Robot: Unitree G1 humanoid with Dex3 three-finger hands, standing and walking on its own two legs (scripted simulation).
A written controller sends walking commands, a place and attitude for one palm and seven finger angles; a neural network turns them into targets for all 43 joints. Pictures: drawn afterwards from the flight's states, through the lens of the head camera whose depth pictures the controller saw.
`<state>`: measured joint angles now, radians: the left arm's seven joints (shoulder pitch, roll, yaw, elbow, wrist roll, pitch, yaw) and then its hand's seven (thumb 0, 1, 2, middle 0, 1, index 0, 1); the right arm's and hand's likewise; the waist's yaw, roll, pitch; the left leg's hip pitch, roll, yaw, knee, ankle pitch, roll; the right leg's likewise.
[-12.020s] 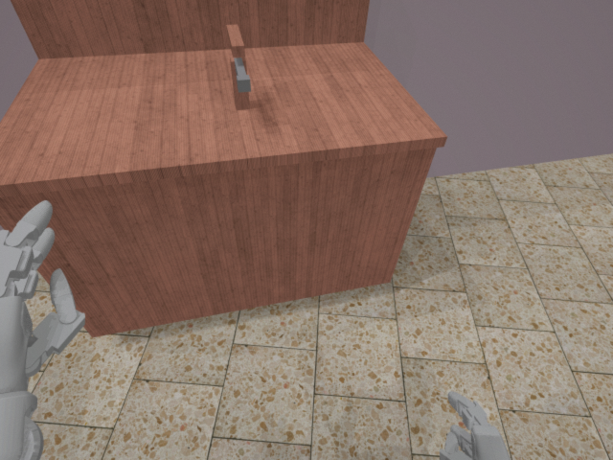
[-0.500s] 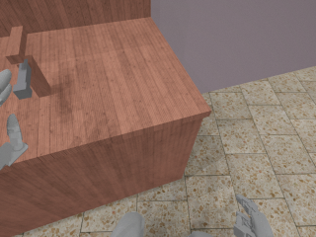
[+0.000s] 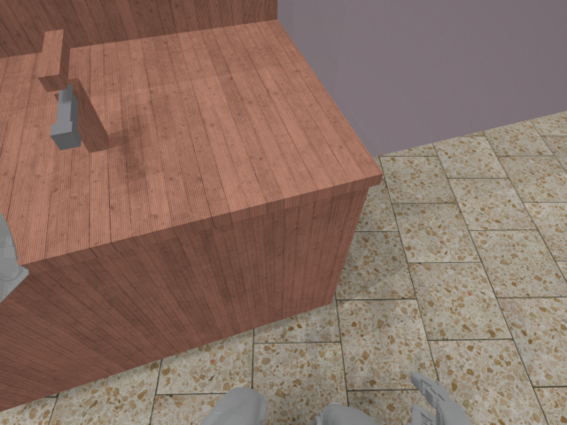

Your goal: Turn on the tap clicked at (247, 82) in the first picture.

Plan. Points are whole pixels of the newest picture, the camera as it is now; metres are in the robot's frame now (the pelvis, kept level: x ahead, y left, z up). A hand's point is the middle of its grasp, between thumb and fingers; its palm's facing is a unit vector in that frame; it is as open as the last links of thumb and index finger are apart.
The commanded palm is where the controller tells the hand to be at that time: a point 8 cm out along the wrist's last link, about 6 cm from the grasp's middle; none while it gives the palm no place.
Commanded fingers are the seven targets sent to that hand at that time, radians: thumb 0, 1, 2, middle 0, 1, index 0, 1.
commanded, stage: come to a stop and stand still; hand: left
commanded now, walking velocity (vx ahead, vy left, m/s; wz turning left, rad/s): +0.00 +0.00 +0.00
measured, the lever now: (66, 135) +0.47 +0.34 +0.13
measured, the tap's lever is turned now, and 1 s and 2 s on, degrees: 0 0 0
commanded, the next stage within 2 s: look again from close up in 1.94 s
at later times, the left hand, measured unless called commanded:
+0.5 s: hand out of the picture +0.10 +0.28 +0.20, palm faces +0.37 -0.80 -0.48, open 7.4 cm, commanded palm +0.05 +0.32 +0.22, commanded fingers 0.00 0.90 0.90 -0.20 -0.30 -0.20 -0.30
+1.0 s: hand out of the picture +0.03 +0.28 +0.20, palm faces +0.42 -0.82 -0.38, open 7.4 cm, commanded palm -0.02 +0.32 +0.22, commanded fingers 0.00 0.90 0.90 -0.20 -0.30 -0.20 -0.30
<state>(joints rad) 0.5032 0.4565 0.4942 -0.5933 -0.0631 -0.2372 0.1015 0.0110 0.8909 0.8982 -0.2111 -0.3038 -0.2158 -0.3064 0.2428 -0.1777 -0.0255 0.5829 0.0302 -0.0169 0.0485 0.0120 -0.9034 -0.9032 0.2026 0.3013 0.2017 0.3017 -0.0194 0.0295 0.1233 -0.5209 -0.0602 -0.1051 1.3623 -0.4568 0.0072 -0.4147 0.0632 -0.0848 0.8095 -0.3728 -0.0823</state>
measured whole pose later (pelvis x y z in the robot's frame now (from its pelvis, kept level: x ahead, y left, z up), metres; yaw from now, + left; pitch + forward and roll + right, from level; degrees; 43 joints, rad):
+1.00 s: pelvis -0.17 +0.03 +0.04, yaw +2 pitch -1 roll +1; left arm 0.48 0.34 0.33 -0.48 -0.05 -0.17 0.14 0.01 0.89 0.90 -0.21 -0.30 -0.21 -0.31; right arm 0.24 -0.19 0.01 0.61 0.01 -0.08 -0.01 0.01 -0.90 -0.90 0.20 0.30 0.20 0.30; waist 0.00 -0.02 0.05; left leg -0.33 -0.01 -0.01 0.72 -0.33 0.01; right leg -0.28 0.04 -0.02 0.52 -0.22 -0.08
